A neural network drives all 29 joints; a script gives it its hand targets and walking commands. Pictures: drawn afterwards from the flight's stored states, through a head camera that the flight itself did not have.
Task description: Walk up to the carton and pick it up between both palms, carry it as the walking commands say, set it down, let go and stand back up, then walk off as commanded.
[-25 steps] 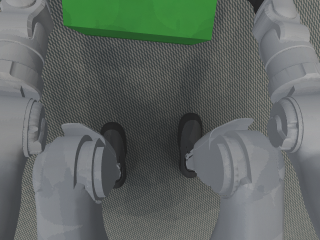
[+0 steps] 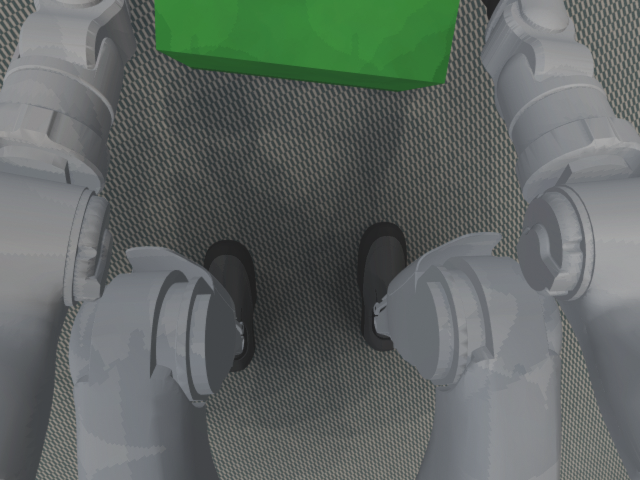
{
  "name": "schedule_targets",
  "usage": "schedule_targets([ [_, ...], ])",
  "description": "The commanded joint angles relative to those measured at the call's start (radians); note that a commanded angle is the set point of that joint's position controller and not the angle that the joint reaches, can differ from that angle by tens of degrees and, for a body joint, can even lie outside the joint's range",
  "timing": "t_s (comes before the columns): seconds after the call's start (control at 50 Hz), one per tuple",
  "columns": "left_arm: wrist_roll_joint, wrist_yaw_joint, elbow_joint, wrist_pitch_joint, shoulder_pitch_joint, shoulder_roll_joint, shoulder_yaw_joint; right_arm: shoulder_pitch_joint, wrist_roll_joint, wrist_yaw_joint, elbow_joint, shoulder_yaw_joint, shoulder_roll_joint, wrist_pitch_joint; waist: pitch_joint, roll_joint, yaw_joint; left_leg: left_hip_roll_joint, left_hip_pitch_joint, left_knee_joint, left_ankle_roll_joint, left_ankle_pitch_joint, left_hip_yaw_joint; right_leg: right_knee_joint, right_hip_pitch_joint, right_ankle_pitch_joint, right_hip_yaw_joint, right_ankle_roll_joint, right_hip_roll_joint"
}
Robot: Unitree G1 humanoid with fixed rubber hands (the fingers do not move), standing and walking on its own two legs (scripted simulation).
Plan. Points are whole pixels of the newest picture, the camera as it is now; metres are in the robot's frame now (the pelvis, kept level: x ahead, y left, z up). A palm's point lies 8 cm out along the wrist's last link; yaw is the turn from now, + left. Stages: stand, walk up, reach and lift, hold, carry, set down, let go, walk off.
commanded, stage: reach and lift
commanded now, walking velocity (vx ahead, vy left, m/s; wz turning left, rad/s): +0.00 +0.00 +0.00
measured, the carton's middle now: out of the picture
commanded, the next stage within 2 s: none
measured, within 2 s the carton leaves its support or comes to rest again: leaves its support in 0.60 s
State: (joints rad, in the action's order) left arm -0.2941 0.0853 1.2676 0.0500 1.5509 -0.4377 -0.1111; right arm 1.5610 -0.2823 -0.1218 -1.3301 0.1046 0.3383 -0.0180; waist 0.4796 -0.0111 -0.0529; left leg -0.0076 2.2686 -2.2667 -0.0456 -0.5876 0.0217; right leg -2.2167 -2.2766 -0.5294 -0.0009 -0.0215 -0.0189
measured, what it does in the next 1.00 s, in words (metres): stands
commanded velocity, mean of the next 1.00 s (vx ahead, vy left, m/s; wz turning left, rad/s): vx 0.00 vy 0.00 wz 0.00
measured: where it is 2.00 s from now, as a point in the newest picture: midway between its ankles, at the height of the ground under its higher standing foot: (309, 316)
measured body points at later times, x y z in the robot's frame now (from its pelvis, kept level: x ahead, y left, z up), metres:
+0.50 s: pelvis +0.00 +0.00 +0.00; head +0.38 +0.01 +0.23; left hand +0.55 +0.16 -0.21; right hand +0.54 -0.20 -0.20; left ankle +0.11 +0.11 -0.32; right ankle +0.13 -0.13 -0.32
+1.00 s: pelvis -0.02 -0.01 +0.02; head +0.35 +0.00 +0.27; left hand +0.56 +0.17 -0.14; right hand +0.53 -0.19 -0.14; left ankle +0.11 +0.11 -0.32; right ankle +0.13 -0.13 -0.32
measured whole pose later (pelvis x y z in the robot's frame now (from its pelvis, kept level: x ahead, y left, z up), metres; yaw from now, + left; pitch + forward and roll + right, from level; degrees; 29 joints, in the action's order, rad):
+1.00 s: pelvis -0.02 -0.01 +0.02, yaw +2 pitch +29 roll -1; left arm -0.17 0.11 1.09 0.25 1.56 -0.44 0.01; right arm 1.44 -0.17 -0.19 -0.97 0.21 0.29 0.22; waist 0.52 0.00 -0.06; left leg -0.07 2.14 -2.18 0.01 -0.54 -0.01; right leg -2.16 -2.14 -0.52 0.03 -0.05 0.05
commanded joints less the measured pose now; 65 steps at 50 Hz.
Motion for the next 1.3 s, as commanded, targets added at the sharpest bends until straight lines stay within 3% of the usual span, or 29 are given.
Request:
schedule_targets([
  [0.0, -0.009, -0.155, -0.232, -0.027, 0.494, 0.52, -0.099, 0.287, 0.022, 0.131, 0.139, -0.087, -0.49, 0.011, -1.148, 0.096, -0.053, -0.056, -0.511, 0.184, 0.047, 0.317, -0.07, 0.105, 0.524, 0.338, -0.014, 0.03, 0.06],
  [0.12, 0.0, -0.236, -0.269, -0.011, 0.525, 0.703, -0.082, 0.363, 0.037, 0.207, 0.224, -0.091, -0.695, 0.046, -1.09, 0.073, -0.05, -0.074, -0.404, 0.17, 0.03, 0.306, -0.034, 0.096, 0.539, 0.354, -0.021, 0.036, 0.077],
  [0.2, 0.002, -0.26, -0.27, 0.001, 0.502, 0.753, -0.072, 0.341, 0.054, 0.233, 0.232, -0.085, -0.756, 0.07, -1.081, 0.051, -0.036, -0.076, -0.393, 0.164, 0.022, 0.32, -0.032, 0.084, 0.531, 0.365, -0.023, 0.038, 0.082],
  [0.26, 0.009, -0.27, -0.314, 0.005, 0.509, 0.759, -0.082, 0.322, 0.044, 0.244, 0.25, -0.074, -0.786, 0.076, -1.077, 0.077, -0.035, -0.074, -0.398, 0.161, 0.025, 0.332, -0.023, 0.087, 0.523, 0.376, -0.023, 0.043, 0.088],
  [0.32, -0.003, -0.268, -0.335, 0.012, 0.525, 0.789, -0.103, 0.33, 0.044, 0.242, 0.287, -0.084, -0.788, 0.079, -1.141, 0.096, -0.048, -0.076, -0.464, 0.155, 0.029, 0.377, -0.029, 0.074, 0.527, 0.397, -0.032, 0.049, 0.084],
  [0.34, -0.006, -0.264, -0.366, 0.008, 0.523, 0.789, -0.098, 0.348, 0.025, 0.241, 0.296, -0.106, -0.802, 0.077, -1.178, 0.082, -0.025, -0.079, -0.457, 0.148, 0.03, 0.388, -0.018, 0.074, 0.567, 0.424, -0.022, 0.046, 0.086],
  [0.36, -0.001, -0.261, -0.357, 0.01, 0.514, 0.784, -0.101, 0.35, 0.017, 0.24, 0.317, -0.111, -0.812, 0.078, -1.203, 0.078, -0.026, -0.079, -0.494, 0.151, 0.029, 0.391, -0.017, 0.072, 0.562, 0.416, -0.036, 0.037, 0.088],
  [0.4, -0.027, -0.255, -0.429, 0.009, 0.568, 0.811, -0.126, 0.406, -0.003, 0.234, 0.41, -0.126, -0.81, 0.071, -1.358, 0.096, -0.037, -0.082, -0.581, 0.147, 0.029, 0.45, -0.024, 0.071, 0.615, 0.459, -0.043, 0.038, 0.095],
  [0.42, -0.029, -0.247, -0.463, 0.006, 0.576, 0.808, -0.134, 0.377, -0.017, 0.233, 0.384, -0.144, -0.835, 0.077, -1.39, 0.08, -0.026, -0.081, -0.601, 0.143, 0.033, 0.475, -0.024, 0.062, 0.622, 0.487, -0.042, 0.039, 0.094],
  [0.44, -0.026, -0.24, -0.467, 0.009, 0.587, 0.816, -0.128, 0.423, -0.023, 0.23, 0.41, -0.151, -0.82, 0.074, -1.405, 0.102, -0.015, -0.08, -0.618, 0.146, 0.034, 0.462, -0.015, 0.071, 0.629, 0.469, -0.038, 0.039, 0.095],
  [0.48, -0.028, -0.229, -0.507, 0.016, 0.617, 0.805, -0.131, 0.494, -0.047, 0.227, 0.487, -0.187, -0.821, 0.081, -1.543, 0.087, 0.002, -0.082, -0.7, 0.146, 0.035, 0.476, -0.009, 0.076, 0.676, 0.474, -0.044, 0.035, 0.1],
  [0.5, -0.027, -0.229, -0.505, 0.025, 0.628, 0.804, -0.136, 0.537, -0.06, 0.226, 0.513, -0.19, -0.826, 0.088, -1.564, 0.1, 0.016, -0.08, -0.677, 0.155, 0.027, 0.413, -0.002, 0.082, 0.685, 0.422, -0.04, 0.04, 0.1],
  [0.54, -0.048, -0.218, -0.579, 0.02, 0.643, 0.808, -0.156, 0.517, -0.069, 0.209, 0.56, -0.224, -0.843, 0.093, -1.66, 0.053, -0.012, -0.089, -0.747, 0.146, 0.032, 0.484, 0.003, 0.087, 0.768, 0.504, -0.052, 0.022, 0.098],
  [0.56, -0.04, -0.214, -0.578, 0.024, 0.625, 0.822, -0.156, 0.509, -0.07, 0.212, 0.581, -0.229, -0.853, 0.096, -1.682, 0.075, 0.004, -0.09, -0.776, 0.156, 0.036, 0.502, 0.005, 0.091, 0.766, 0.514, -0.051, 0.021, 0.103],
  [0.6, -0.06, -0.205, -0.649, 0.031, 0.668, 0.823, -0.173, 0.54, -0.07, 0.205, 0.627, -0.24, -0.841, 0.1, -1.785, 0.085, -0.006, -0.094, -0.821, 0.157, 0.042, 0.523, 0.013, 0.091, 0.802, 0.53, -0.056, 0.021, 0.109],
  [0.68, -0.037, -0.206, -0.599, 0.052, 0.669, 0.845, -0.149, 0.586, -0.043, 0.195, 0.639, -0.218, -0.829, 0.121, -1.743, 0.074, -0.025, -0.091, -0.791, 0.186, 0.04, 0.411, 0.014, 0.13, 0.763, 0.413, -0.07, 0.017, 0.105],
  [0.7, -0.039, -0.207, -0.61, 0.057, 0.684, 0.839, -0.153, 0.603, -0.049, 0.195, 0.673, -0.226, -0.842, 0.128, -1.767, 0.076, -0.012, -0.086, -0.806, 0.193, 0.039, 0.398, 0.023, 0.142, 0.791, 0.408, -0.064, 0.014, 0.103],
  [0.72, -0.022, -0.218, -0.548, 0.067, 0.656, 0.866, -0.121, 0.612, -0.037, 0.199, 0.619, -0.213, -0.837, 0.136, -1.682, 0.091, -0.001, -0.091, -0.712, 0.199, 0.037, 0.35, 0.035, 0.148, 0.775, 0.372, -0.057, 0.019, 0.101],
  [0.74, -0.029, -0.22, -0.564, 0.068, 0.672, 0.865, -0.131, 0.63, -0.033, 0.196, 0.65, -0.221, -0.821, 0.137, -1.729, 0.058, -0.014, -0.09, -0.715, 0.206, 0.035, 0.328, 0.034, 0.148, 0.798, 0.362, -0.065, 0.012, 0.101],
  [0.76, -0.026, -0.228, -0.569, 0.073, 0.685, 0.879, -0.12, 0.625, -0.017, 0.198, 0.637, -0.212, -0.853, 0.147, -1.729, 0.046, -0.02, -0.088, -0.719, 0.213, 0.032, 0.333, 0.032, 0.155, 0.807, 0.361, -0.067, 0.013, 0.099],
  [0.78, -0.02, -0.231, -0.549, 0.078, 0.675, 0.887, -0.115, 0.654, -0.023, 0.197, 0.672, -0.228, -0.85, 0.146, -1.762, 0.06, -0.004, -0.087, -0.729, 0.211, 0.034, 0.323, 0.044, 0.168, 0.825, 0.343, -0.063, 0.008, 0.099],
  [0.86, -0.008, -0.25, -0.535, 0.102, 0.682, 0.92, -0.092, 0.643, 0.011, 0.202, 0.65, -0.214, -0.872, 0.173, -1.753, 0.048, -0.024, -0.088, -0.693, 0.234, 0.034, 0.29, 0.047, 0.189, 0.843, 0.317, -0.068, 0.008, 0.098],
  [0.96, -0.002, -0.27, -0.559, 0.12, 0.671, 0.961, -0.087, 0.635, 0.036, 0.213, 0.687, -0.211, -0.908, 0.197, -1.815, 0.036, -0.05, -0.094, -0.721, 0.253, 0.033, 0.291, 0.041, 0.209, 0.874, 0.317, -0.078, 0.007, 0.105],
  [1.0, 0.019, -0.273, -0.532, 0.134, 0.63, 0.987, -0.069, 0.64, 0.042, 0.222, 0.706, -0.198, -0.906, 0.201, -1.802, 0.063, -0.034, -0.093, -0.719, 0.259, 0.029, 0.292, 0.044, 0.212, 0.842, 0.313, -0.072, 0.01, 0.108],
  [1.14, 0.004, -0.264, -0.701, 0.152, 0.65, 1.022, -0.13, 0.611, 0.038, 0.237, 0.819, -0.248, -0.948, 0.232, -2.071, 0.054, -0.057, -0.109, -0.875, 0.276, 0.04, 0.397, 0.034, 0.224, 0.942, 0.406, -0.084, 0.006, 0.12],
  [1.2, 0.017, -0.253, -0.731, 0.161, 0.65, 1.021, -0.131, 0.593, 0.039, 0.244, 0.834, -0.255, -0.965, 0.249, -2.088, 0.085, -0.043, -0.105, -0.908, 0.295, 0.041, 0.41, 0.032, 0.238, 0.908, 0.402, -0.079, 0.01, 0.123],
  [1.22, 0.018, -0.251, -0.771, 0.161, 0.653, 1.026, -0.138, 0.61, 0.037, 0.242, 0.878, -0.273, -0.96, 0.251, -2.159, 0.068, -0.041, -0.113, -0.939, 0.302, 0.038, 0.432, 0.029, 0.237, 0.942, 0.42, -0.087, 0.007, 0.129],
  [1.26, 0.032, -0.257, -0.73, 0.169, 0.617, 1.031, -0.136, 0.567, 0.052, 0.244, 0.865, -0.271, -0.98, 0.26, -2.115, 0.068, -0.041, -0.113, -0.89, 0.312, 0.041, 0.408, 0.035, 0.257, 0.928, 0.41, -0.078, 0.009, 0.125],
  [1.28, 0.046, -0.257, -0.72, 0.17, 0.594, 1.036, -0.133, 0.557, 0.055, 0.243, 0.873, -0.276, -0.983, 0.26, -2.118, 0.063, -0.024, -0.115, -0.878, 0.315, 0.038, 0.385, 0.038, 0.255, 0.943, 0.407, -0.071, 0.011, 0.127],
])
